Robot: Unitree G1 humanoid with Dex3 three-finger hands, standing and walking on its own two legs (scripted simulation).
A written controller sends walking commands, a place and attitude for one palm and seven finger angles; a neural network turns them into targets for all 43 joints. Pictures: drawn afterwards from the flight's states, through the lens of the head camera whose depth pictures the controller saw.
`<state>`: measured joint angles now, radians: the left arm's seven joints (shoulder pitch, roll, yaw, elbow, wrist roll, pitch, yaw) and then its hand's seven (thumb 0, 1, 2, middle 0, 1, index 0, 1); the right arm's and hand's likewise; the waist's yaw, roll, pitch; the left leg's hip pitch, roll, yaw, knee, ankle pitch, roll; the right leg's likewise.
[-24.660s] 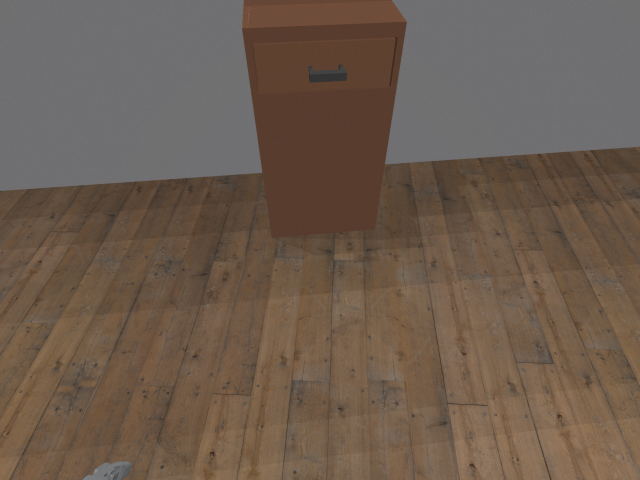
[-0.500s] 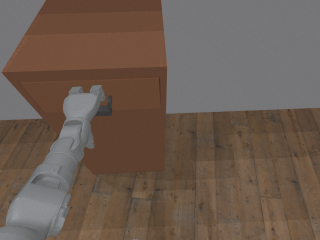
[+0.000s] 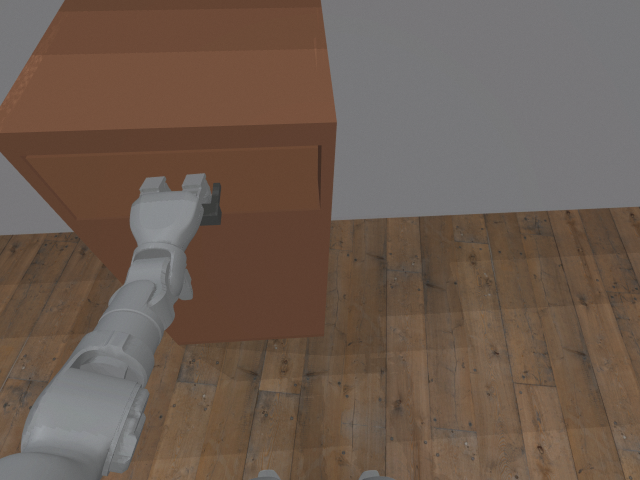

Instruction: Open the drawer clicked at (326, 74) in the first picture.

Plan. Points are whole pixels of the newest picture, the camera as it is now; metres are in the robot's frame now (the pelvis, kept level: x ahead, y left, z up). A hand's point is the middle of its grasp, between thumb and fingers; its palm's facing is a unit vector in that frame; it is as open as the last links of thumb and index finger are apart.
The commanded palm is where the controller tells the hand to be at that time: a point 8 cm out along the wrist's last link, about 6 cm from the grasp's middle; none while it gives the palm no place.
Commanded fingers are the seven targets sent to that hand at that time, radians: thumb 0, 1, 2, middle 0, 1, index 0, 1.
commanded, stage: lower the fingers behind the handle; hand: left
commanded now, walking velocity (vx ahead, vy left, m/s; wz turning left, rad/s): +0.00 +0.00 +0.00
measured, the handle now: (185, 203) +0.51 +0.19 +0.00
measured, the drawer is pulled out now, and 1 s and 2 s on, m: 0.00 0.00 0.05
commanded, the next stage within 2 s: close the thumb around the handle in 0.58 s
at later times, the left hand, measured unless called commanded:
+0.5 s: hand (186, 244) +0.44 +0.19 -0.02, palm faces -0.04 -0.03 -1.00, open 13.8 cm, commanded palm +0.42 +0.19 +0.04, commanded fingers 0.00 -0.50 0.30 -0.30 -1.20 -0.30 -1.20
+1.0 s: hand (185, 245) +0.44 +0.19 -0.02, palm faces -0.04 -0.04 -1.00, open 10.9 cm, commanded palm +0.42 +0.19 +0.04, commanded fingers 0.00 0.45 0.71 -0.37 -1.30 -0.37 -1.30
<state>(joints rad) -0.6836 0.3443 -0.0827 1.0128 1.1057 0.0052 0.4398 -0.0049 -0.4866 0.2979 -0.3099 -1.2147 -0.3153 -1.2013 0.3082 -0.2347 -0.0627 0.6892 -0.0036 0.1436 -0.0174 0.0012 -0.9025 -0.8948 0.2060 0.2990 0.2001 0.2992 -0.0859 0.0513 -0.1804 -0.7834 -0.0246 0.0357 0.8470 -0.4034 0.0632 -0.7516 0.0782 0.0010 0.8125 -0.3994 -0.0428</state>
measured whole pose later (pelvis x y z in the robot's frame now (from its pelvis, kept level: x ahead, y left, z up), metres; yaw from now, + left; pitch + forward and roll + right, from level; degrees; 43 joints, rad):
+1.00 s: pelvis +0.00 +0.00 -0.01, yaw +0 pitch +21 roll -2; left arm -0.68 0.34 -0.08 1.01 1.10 0.03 0.45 0.00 -0.05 0.49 -0.32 -1.24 -0.35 -1.25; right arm 0.31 -0.24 -0.06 0.69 -0.01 0.14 -0.02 0.00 -0.90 -0.89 0.21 0.30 0.20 0.30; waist -0.09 0.06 -0.19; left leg -0.83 -0.02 0.03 0.89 -0.42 0.06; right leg -0.80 0.08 -0.01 0.85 -0.41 -0.05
